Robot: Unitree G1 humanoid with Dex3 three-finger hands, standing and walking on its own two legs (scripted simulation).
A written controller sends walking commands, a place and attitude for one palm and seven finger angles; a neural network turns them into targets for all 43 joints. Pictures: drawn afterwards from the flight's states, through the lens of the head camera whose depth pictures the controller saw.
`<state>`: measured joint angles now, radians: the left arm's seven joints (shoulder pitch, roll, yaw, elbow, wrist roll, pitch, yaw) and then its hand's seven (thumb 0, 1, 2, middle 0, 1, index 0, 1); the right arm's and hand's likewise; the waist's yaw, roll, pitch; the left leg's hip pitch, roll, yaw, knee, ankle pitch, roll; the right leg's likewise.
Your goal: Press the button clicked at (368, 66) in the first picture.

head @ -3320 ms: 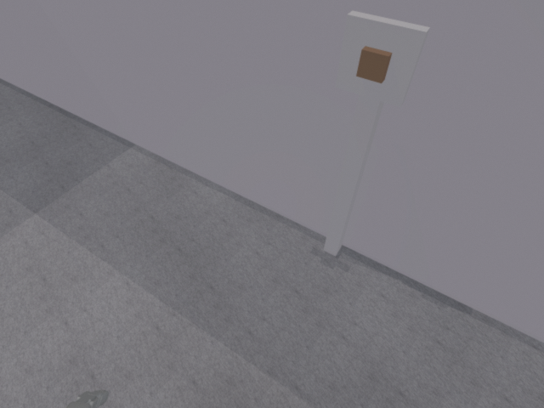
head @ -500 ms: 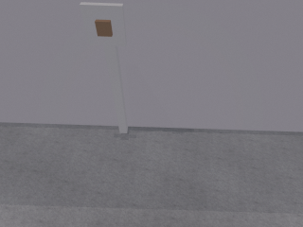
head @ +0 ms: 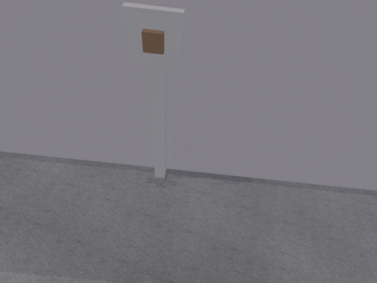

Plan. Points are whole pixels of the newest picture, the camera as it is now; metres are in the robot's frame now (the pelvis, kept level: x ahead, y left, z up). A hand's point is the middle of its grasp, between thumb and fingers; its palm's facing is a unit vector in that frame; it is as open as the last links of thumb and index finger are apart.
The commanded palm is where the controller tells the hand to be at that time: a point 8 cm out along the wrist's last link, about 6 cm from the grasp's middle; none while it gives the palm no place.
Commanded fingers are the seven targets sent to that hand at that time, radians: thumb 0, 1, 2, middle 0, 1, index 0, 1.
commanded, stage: take the last steps up to it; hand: left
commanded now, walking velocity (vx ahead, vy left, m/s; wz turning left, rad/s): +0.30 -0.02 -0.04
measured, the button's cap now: (153, 41) +0.76 +0.17 +0.13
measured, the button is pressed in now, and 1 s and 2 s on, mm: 0 0 0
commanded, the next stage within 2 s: come to a stop and stand still in 0.46 s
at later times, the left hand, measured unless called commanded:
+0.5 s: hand (131, 235) +0.25 +0.16 -0.15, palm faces +0.04 -0.98 -0.19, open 7.3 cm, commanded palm none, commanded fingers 0.00 0.90 0.90 -0.20 -0.30 -0.20 -0.30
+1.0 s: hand (118, 228) +0.27 +0.20 -0.16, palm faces +0.06 -0.97 -0.24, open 7.4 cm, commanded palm none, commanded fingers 0.00 0.90 0.90 -0.20 -0.30 -0.20 -0.30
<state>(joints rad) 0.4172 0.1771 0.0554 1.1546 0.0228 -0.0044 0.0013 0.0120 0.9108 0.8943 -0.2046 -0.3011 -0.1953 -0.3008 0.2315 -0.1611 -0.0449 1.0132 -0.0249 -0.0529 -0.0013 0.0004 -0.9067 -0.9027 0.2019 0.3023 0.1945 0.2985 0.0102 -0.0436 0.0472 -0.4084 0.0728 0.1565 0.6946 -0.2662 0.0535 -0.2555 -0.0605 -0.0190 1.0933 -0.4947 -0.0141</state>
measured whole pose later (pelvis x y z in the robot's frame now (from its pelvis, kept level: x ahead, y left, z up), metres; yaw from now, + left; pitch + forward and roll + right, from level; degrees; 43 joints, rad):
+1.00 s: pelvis +0.23 +0.00 +0.02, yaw -1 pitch -1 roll -1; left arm 0.21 0.20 0.07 1.01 0.02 0.05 0.03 0.01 0.91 0.89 -0.20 -0.30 -0.19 -0.30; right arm 0.08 -0.15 -0.05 0.99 -0.02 0.02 -0.04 0.00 -0.90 -0.90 0.21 0.30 0.20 0.30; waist 0.02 0.00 0.10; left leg -0.33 0.08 0.13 0.51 -0.17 0.01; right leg -0.40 -0.02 -0.02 0.96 -0.50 0.03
